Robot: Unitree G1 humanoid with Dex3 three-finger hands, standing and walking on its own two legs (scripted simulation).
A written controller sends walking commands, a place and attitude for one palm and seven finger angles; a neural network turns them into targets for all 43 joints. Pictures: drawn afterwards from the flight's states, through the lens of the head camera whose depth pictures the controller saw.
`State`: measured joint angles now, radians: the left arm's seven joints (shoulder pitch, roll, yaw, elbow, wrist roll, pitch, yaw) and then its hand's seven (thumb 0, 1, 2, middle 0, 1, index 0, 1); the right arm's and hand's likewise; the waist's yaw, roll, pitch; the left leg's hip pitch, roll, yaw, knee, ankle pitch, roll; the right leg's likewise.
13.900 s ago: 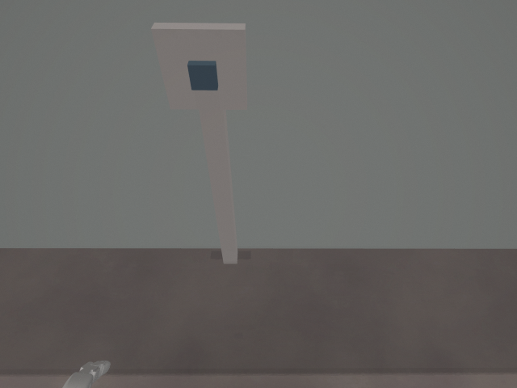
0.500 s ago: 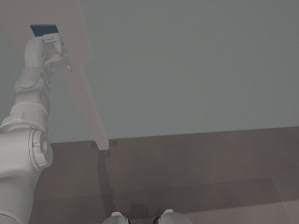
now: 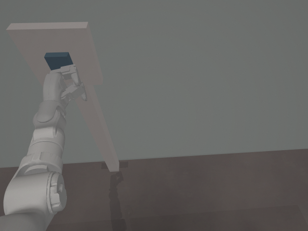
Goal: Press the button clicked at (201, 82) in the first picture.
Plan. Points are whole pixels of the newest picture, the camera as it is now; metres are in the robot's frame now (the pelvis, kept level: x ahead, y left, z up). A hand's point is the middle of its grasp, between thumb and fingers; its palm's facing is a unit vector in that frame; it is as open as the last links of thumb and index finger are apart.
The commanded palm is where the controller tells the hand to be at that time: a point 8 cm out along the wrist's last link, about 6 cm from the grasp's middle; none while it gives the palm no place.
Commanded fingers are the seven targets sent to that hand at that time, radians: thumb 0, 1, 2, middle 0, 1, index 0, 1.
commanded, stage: pull the fist back off the button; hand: left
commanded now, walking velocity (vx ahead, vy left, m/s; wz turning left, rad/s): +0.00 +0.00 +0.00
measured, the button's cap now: (61, 62) +0.52 +0.24 +0.15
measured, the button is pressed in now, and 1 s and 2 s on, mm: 0 0 0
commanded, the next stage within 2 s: draw the hand back to the body in 0.40 s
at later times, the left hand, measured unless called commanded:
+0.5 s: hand (72, 106) +0.39 +0.19 +0.12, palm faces +0.05 -1.00 +0.00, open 3.1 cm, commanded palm +0.36 +0.24 +0.13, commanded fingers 0.00 0.90 0.90 -1.30 -1.50 -1.30 -1.50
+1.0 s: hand (42, 136) +0.29 +0.21 +0.16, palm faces +0.07 -1.00 -0.02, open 3.1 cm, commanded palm +0.25 +0.26 +0.16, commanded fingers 0.00 0.90 0.90 -1.30 -1.50 -1.30 -1.50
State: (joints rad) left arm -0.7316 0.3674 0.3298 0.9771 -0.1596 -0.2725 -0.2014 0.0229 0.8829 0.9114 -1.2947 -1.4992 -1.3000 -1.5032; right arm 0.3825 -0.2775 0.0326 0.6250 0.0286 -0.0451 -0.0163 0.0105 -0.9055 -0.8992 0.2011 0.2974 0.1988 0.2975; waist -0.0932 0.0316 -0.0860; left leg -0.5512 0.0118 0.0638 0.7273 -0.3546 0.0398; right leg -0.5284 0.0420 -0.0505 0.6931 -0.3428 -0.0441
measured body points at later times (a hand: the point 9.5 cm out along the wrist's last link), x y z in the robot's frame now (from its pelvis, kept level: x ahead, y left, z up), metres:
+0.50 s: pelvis +0.00 -0.01 +0.01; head +0.03 -0.01 +0.46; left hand +0.38 +0.24 +0.13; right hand +0.17 -0.25 -0.09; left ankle +0.00 +0.09 -0.71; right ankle +0.00 -0.09 -0.71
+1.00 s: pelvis -0.01 +0.00 +0.02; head -0.02 -0.02 +0.47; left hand +0.28 +0.27 +0.16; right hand +0.18 -0.23 -0.06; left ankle +0.00 +0.09 -0.71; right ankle +0.00 -0.09 -0.71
